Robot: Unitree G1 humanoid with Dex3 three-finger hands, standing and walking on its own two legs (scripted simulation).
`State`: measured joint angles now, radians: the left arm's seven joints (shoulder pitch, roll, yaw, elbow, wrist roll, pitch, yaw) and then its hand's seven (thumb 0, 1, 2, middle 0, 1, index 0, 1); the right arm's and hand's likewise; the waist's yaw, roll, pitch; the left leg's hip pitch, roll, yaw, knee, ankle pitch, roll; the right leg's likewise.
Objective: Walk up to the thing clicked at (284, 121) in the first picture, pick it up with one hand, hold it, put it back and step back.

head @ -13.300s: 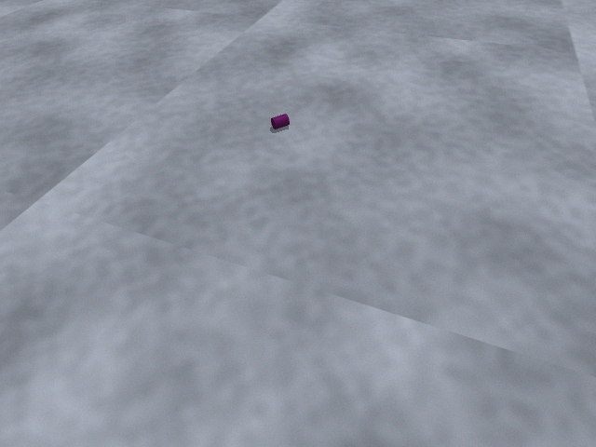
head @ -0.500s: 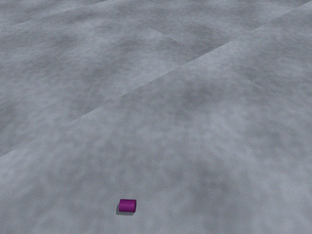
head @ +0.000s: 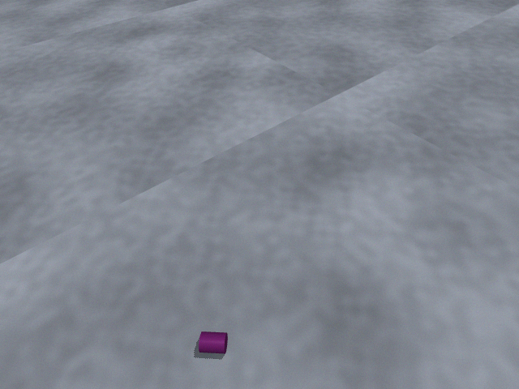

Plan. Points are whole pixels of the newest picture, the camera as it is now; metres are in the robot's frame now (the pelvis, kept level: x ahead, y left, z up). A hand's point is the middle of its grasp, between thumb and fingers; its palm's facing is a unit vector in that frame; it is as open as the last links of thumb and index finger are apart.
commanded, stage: stand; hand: left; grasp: from above
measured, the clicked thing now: (213, 342) +0.43 +0.23 -0.75
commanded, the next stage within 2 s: rise first in 0.58 s
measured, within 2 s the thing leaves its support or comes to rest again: neither
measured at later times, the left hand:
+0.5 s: hand out of the picture +0.06 +0.25 -0.16, palm faces -0.02 -0.94 -0.35, open 7.4 cm
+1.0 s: hand out of the picture +0.15 +0.25 -0.17, palm faces -0.04 -0.93 -0.36, open 9.9 cm
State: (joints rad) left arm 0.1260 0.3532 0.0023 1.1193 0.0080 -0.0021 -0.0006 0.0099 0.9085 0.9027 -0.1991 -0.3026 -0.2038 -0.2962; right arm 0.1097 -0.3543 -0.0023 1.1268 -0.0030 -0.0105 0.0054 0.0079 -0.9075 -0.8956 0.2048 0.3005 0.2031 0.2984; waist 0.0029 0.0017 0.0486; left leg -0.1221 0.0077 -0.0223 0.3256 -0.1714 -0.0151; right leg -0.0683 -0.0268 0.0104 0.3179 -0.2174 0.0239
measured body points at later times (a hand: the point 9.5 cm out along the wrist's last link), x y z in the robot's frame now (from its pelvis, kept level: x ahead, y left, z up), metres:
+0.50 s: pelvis +0.00 +0.00 +0.00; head +0.01 +0.00 +0.45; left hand +0.06 +0.30 -0.13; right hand +0.07 -0.31 -0.13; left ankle +0.00 +0.13 -0.75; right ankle -0.03 -0.13 -0.75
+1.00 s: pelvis -0.02 +0.00 -0.03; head +0.04 +0.01 +0.42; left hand +0.15 +0.30 -0.15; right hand +0.08 -0.26 -0.14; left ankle +0.00 +0.13 -0.75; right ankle -0.03 -0.13 -0.75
